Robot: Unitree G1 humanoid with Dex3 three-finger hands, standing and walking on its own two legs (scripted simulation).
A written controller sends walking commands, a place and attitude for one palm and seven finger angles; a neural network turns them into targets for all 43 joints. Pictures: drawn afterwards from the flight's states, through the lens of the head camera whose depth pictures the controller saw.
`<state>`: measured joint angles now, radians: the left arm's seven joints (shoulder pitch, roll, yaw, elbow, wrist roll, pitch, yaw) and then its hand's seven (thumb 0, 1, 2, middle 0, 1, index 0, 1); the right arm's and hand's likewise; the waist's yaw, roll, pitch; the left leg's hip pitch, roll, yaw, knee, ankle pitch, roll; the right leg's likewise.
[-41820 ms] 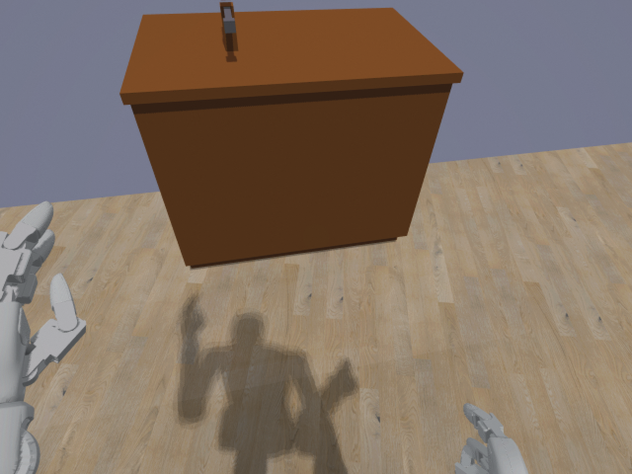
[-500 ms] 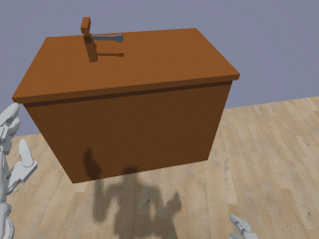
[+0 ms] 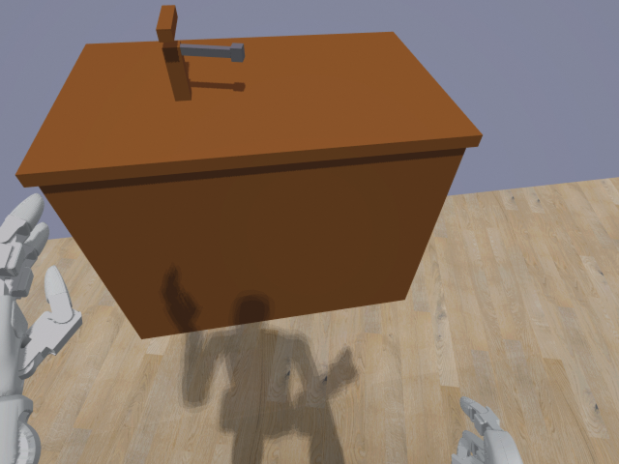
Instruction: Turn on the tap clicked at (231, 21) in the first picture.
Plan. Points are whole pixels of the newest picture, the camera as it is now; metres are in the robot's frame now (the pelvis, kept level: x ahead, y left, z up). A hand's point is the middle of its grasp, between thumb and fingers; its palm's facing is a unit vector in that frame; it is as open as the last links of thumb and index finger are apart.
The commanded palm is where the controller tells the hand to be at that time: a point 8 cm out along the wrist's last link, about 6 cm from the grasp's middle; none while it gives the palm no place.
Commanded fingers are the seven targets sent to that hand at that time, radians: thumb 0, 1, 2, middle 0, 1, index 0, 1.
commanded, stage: stand and wait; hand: left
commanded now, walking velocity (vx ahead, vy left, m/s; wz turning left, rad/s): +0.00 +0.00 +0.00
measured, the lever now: (237, 52) +0.85 +0.21 +0.14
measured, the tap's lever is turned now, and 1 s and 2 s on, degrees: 76 76 76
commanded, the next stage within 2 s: none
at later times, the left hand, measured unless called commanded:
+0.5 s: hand (73, 291) +0.24 +0.25 +0.16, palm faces +0.38 -0.86 -0.33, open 7.4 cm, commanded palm +0.18 +0.29 +0.18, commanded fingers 0.00 0.90 0.90 -0.20 -0.30 -0.20 -0.30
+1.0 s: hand (71, 295) +0.23 +0.25 +0.16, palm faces +0.37 -0.86 -0.34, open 7.4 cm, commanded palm +0.18 +0.29 +0.18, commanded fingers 0.00 0.90 0.90 -0.20 -0.30 -0.20 -0.30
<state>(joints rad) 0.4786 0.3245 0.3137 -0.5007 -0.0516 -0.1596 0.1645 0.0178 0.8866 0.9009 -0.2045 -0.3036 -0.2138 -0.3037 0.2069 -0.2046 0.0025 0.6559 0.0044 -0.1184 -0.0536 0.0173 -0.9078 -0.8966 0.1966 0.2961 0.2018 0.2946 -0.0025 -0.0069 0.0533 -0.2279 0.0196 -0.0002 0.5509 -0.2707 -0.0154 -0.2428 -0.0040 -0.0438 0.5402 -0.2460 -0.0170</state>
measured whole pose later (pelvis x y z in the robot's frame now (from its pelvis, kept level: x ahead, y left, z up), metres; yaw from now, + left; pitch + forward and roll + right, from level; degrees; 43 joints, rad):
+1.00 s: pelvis +0.01 +0.02 +0.01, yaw -2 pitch -1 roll -1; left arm 0.48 0.33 0.31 -0.47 -0.06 -0.15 0.17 0.02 0.89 0.90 -0.20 -0.30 -0.21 -0.30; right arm 0.18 -0.20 0.01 0.62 0.00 -0.08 -0.07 0.02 -0.91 -0.90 0.20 0.30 0.20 0.29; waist 0.00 0.01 0.03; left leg -0.19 0.02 0.04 0.46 -0.24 0.01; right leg -0.20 0.00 -0.01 0.41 -0.18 0.01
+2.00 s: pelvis +0.02 +0.01 +0.01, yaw -2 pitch -1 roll -1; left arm 0.47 0.33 0.30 -0.46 -0.06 -0.14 0.16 0.02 0.89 0.90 -0.20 -0.30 -0.21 -0.30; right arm 0.18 -0.21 0.01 0.62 0.00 -0.07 -0.07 0.02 -0.91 -0.90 0.20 0.30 0.20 0.29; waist 0.01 0.01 0.02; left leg -0.19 0.03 0.04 0.45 -0.24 0.00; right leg -0.19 0.01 -0.01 0.40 -0.18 0.01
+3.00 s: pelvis +0.02 +0.02 +0.01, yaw -2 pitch -1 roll -1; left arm 0.47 0.33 0.30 -0.45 -0.06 -0.14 0.16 0.02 0.89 0.90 -0.20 -0.30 -0.21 -0.30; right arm 0.18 -0.21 0.01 0.62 0.00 -0.07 -0.07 0.02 -0.91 -0.90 0.20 0.30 0.20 0.29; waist 0.01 0.01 0.02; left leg -0.19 0.02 0.04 0.45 -0.24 0.02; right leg -0.19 0.00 0.00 0.38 -0.17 0.02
